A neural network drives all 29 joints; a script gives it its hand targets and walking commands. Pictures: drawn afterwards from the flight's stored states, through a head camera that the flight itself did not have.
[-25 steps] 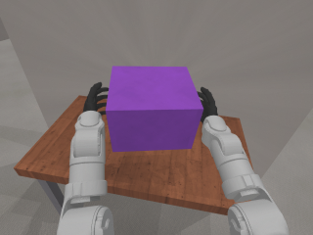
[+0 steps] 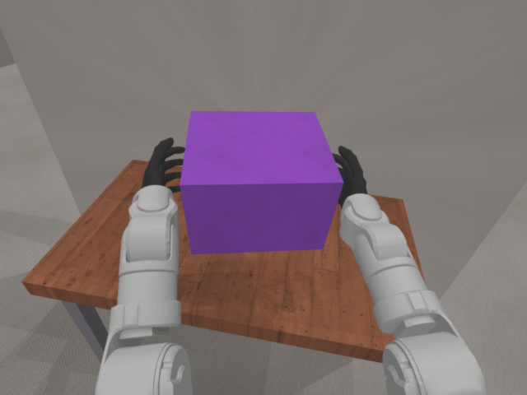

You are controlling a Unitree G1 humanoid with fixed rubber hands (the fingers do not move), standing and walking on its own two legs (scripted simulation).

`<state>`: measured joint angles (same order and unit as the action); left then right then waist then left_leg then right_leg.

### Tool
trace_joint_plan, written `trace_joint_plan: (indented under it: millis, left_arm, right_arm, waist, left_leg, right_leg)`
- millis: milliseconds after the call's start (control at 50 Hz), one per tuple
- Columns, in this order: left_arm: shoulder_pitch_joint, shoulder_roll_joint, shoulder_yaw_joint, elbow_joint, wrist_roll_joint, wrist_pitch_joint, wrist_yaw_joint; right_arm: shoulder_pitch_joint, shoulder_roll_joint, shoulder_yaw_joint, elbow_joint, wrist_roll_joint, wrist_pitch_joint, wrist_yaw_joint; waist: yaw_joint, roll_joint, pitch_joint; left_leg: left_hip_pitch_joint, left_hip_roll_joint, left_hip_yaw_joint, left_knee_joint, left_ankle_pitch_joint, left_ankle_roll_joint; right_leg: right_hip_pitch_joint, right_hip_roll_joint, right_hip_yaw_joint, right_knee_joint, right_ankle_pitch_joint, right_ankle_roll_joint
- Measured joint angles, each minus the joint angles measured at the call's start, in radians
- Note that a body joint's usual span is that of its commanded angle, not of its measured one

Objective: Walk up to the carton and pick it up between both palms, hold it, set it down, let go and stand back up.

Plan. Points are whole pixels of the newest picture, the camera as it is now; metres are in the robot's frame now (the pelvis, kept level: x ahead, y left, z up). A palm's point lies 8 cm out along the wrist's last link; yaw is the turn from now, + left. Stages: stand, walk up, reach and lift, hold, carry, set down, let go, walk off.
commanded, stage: hold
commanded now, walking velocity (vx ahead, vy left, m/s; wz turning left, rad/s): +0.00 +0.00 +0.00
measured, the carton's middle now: (256, 179) +0.40 +0.01 +0.17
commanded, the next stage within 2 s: none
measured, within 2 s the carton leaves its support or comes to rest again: neither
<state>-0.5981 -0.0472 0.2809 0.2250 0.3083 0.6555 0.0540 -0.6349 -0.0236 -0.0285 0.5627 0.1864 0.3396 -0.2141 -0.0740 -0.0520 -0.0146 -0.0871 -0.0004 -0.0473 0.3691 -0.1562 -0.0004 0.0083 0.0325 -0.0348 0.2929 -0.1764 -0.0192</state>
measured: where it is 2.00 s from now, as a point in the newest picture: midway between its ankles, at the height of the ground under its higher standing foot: outside the picture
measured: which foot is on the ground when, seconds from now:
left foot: down 0.00-1.00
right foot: down 0.00-1.00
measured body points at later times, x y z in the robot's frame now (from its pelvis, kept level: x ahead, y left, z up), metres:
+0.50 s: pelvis +0.00 +0.00 +0.00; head -0.06 +0.03 +0.45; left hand +0.37 +0.16 +0.18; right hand +0.37 -0.14 +0.17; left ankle +0.04 +0.12 -0.75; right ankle +0.00 -0.11 -0.75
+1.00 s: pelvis +0.01 +0.00 +0.00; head -0.03 +0.02 +0.45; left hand +0.38 +0.15 +0.17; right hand +0.38 -0.14 +0.16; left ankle +0.04 +0.12 -0.75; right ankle +0.00 -0.10 -0.75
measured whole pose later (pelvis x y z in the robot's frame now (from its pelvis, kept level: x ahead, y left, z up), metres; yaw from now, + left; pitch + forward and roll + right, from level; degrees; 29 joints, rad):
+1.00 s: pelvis +0.01 +0.00 +0.00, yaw +0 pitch -5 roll -1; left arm -0.56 -0.04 0.25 0.16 0.28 0.66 0.06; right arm -0.59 -0.04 0.01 0.48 0.21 0.34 -0.24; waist -0.06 -0.04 -0.01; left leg -0.11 0.01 -0.05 0.37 -0.16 -0.01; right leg -0.02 0.04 -0.04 0.29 -0.18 -0.02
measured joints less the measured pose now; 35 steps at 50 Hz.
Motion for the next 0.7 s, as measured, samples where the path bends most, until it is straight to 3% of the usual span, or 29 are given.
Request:
trace_joint_plan:
  millis: [500, 700]
  left_arm:
    - [0.001, 0.002, 0.003, -0.007, -0.001, 0.004, -0.007]
    - [0.009, 0.0, -0.014, -0.015, -0.001, 0.005, 0.009]
  right_arm:
    - [0.005, 0.004, 0.001, -0.014, -0.003, 0.005, -0.006]
    - [0.004, 0.002, -0.008, -0.002, -0.008, -0.013, 0.008]
  waist:
    - [0.002, 0.004, 0.003]
    - [0.023, 0.013, 0.018]
  left_leg:
    - [-0.001, 0.0, 0.0, -0.001, 0.002, 0.001]
    - [-0.022, 0.005, 0.009, -0.006, 0.009, -0.002]
  right_leg:
    - [-0.001, -0.001, -0.002, 0.0, 0.002, 0.0]
    - [-0.028, 0.003, 0.006, -0.002, 0.01, -0.003]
